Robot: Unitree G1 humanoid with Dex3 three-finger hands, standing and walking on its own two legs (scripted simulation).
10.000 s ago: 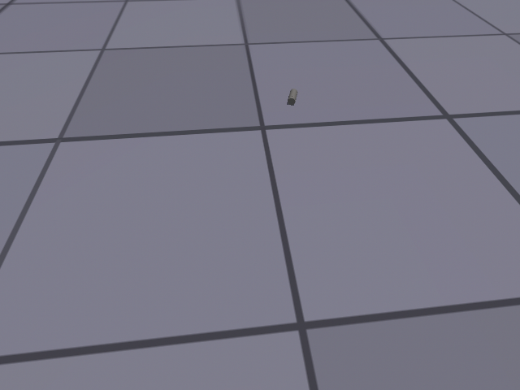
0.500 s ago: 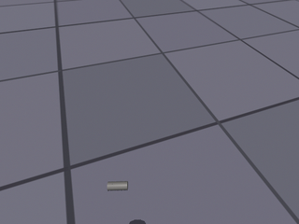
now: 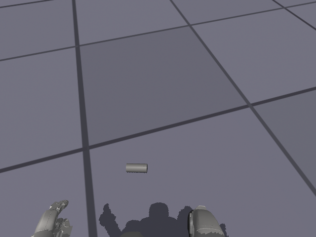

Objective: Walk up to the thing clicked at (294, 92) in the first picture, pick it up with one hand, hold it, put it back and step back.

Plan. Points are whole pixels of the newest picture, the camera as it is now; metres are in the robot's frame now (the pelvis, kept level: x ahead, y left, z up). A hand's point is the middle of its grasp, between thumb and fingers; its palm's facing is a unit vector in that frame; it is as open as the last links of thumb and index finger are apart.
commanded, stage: walk up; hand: left
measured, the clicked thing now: (136, 167) +0.57 +0.17 -0.70
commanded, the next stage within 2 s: none
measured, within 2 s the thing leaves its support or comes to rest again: neither
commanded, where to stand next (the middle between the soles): +0.17 +0.01 m, yaw -4 degrees
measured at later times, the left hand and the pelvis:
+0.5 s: hand out of the picture +0.14 +0.23 -0.10, palm faces -0.13 -0.90 -0.41, open 7.4 cm; pelvis +0.04 -0.04 +0.03, yaw -5 degrees
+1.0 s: hand (75, 220) +0.19 +0.25 -0.13, palm faces -0.15 -0.90 -0.41, open 7.4 cm; pelvis +0.05 -0.01 +0.01, yaw -8 degrees
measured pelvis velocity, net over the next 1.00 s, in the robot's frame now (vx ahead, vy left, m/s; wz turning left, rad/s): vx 0.05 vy -0.01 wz -0.15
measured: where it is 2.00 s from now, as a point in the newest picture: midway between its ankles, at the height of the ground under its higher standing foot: outside the picture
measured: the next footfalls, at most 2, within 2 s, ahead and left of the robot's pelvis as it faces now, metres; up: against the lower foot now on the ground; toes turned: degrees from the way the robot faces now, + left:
right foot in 0.42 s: +0.07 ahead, -0.13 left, +0.00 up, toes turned -8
left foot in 0.78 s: +0.20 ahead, +0.10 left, +0.00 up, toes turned -7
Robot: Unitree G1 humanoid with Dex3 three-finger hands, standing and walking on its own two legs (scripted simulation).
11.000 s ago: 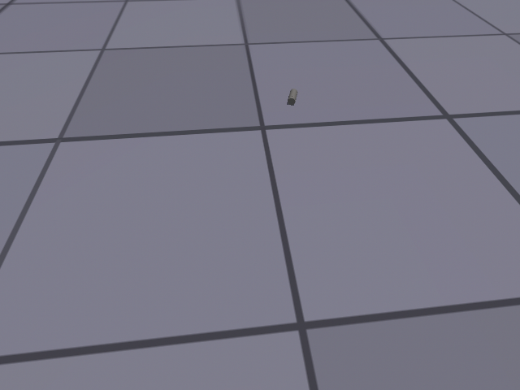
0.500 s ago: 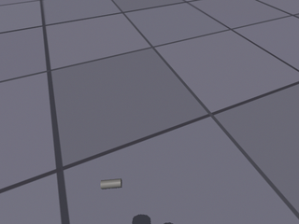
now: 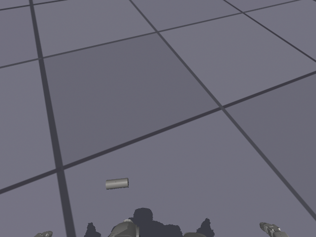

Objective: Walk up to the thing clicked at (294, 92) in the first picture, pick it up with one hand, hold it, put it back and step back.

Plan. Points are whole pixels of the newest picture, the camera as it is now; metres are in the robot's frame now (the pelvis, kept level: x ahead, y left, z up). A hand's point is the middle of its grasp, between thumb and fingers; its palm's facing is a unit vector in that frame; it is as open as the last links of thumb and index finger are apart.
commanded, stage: walk up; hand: left
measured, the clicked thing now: (117, 183) +0.48 +0.25 -0.71
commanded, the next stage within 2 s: none
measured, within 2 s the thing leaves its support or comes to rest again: neither
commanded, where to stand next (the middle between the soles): +0.11 +0.03 m, yaw +4 degrees
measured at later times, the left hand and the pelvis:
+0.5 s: hand out of the picture +0.07 +0.26 -0.12, palm faces -0.01 -0.94 -0.33, open 7.4 cm; pelvis +0.01 +0.00 +0.03, yaw +1 degrees
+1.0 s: hand out of the picture +0.11 +0.26 -0.12, palm faces +0.00 -0.95 -0.32, open 7.4 cm; pelvis +0.03 +0.01 +0.04, yaw +1 degrees
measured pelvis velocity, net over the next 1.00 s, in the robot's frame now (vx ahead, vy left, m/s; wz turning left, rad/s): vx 0.03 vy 0.01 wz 0.02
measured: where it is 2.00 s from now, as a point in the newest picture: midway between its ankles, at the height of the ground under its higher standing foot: outside the picture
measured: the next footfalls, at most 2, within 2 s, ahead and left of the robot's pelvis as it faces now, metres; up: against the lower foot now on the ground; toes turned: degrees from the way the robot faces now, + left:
left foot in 1.68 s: -0.02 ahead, +0.12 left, +0.00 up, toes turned +6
right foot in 1.92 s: +0.11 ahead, -0.15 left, +0.00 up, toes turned +0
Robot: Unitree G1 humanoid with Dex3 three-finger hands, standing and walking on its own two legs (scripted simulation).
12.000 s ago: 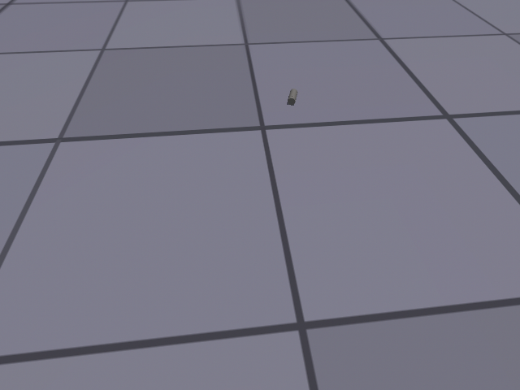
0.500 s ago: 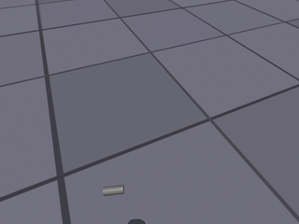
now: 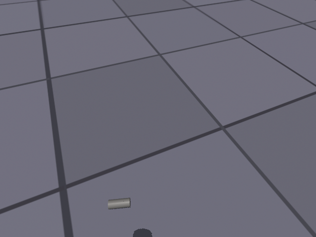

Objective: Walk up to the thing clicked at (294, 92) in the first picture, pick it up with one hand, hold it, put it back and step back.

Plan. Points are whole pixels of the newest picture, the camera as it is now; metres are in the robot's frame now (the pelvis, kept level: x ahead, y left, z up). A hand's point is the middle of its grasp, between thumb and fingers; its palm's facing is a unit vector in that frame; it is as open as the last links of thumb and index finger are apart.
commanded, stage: walk up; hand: left
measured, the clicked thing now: (119, 203) +0.46 +0.23 -0.75
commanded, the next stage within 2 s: stand in 1.92 s
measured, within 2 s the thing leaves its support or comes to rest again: neither
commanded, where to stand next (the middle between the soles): +0.08 +0.02 m, yaw +3 degrees
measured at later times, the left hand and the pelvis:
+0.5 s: hand out of the picture -0.01 +0.24 -0.16, palm faces +0.00 -0.90 -0.43, open 7.4 cm; pelvis -0.06 -0.03 -0.02, yaw +1 degrees
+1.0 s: hand out of the picture +0.01 +0.24 -0.16, palm faces +0.06 -0.91 -0.41, open 7.4 cm; pelvis -0.04 -0.04 -0.02, yaw +5 degrees
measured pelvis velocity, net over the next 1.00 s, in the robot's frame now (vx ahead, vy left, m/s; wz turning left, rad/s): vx -0.04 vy -0.04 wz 0.09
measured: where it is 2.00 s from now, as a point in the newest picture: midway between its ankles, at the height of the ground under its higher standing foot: outside the picture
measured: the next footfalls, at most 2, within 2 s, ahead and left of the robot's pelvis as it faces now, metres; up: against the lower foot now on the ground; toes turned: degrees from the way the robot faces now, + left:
left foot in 0.68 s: -0.05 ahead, +0.11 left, +0.00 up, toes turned +5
right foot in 0.92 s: +0.07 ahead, -0.16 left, +0.00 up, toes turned -1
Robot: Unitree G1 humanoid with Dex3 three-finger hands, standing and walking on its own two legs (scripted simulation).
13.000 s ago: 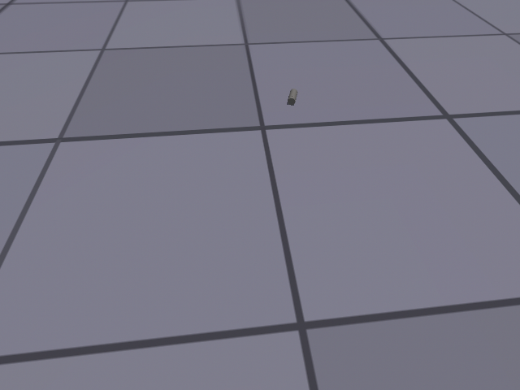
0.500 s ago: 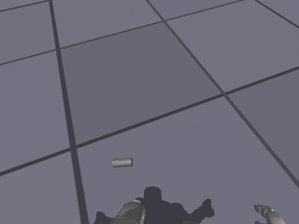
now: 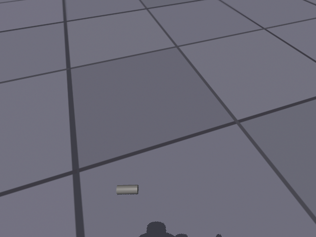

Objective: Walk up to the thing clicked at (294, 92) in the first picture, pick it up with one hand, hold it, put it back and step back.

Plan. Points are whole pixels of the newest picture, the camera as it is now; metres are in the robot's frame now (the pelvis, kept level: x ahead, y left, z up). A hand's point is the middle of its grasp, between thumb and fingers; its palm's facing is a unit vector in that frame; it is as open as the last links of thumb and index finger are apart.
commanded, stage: walk up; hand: left
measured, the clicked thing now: (127, 189) +0.51 +0.22 -0.73
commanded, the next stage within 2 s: stand in 0.92 s
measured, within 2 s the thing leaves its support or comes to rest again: neither
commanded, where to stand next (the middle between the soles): +0.12 +0.05 m, yaw -2 degrees
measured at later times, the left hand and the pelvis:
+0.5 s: hand out of the picture +0.08 +0.30 -0.15, palm faces -0.08 -0.92 -0.38, open 7.4 cm; pelvis -0.02 +0.04 +0.00, yaw -2 degrees
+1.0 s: hand out of the picture +0.08 +0.29 -0.13, palm faces -0.09 -0.94 -0.34, open 7.4 cm; pelvis -0.02 +0.04 +0.02, yaw -4 degrees
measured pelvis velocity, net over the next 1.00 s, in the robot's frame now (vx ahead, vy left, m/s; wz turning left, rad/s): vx -0.02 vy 0.04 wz -0.06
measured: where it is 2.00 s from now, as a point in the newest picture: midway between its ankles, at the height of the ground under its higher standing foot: outside the picture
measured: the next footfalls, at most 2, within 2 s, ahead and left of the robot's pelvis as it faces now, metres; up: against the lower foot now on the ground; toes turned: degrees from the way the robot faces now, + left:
left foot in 0.20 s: +0.03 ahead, +0.16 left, +0.00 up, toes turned +0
